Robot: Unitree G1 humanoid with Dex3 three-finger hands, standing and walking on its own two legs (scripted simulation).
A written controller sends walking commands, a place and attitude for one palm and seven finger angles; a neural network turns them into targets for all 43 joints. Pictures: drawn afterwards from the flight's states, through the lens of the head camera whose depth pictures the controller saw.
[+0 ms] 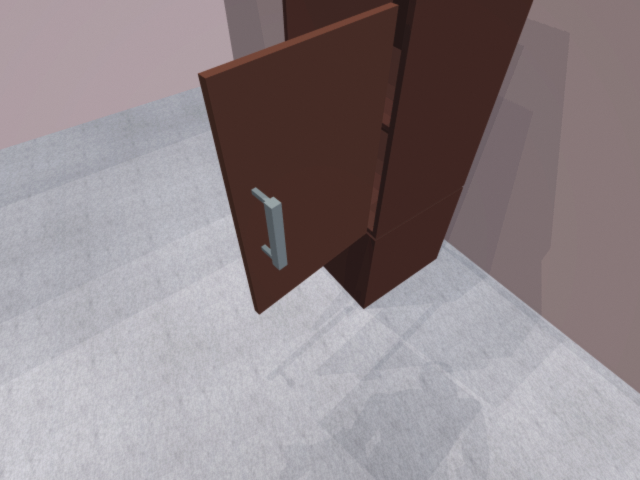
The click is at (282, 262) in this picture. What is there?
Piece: cupboard door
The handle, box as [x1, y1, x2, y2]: [251, 187, 287, 269]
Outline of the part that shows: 255,187 251,191 252,194 264,204 270,243 269,248 265,245 263,245 261,248 272,259 273,264 278,269 280,269 287,264 281,203 274,197 267,197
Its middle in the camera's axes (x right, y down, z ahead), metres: -0.10 -0.01 +0.72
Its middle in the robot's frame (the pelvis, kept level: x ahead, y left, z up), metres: +0.54 +0.13 -0.06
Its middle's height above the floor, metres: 0.72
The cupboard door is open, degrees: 97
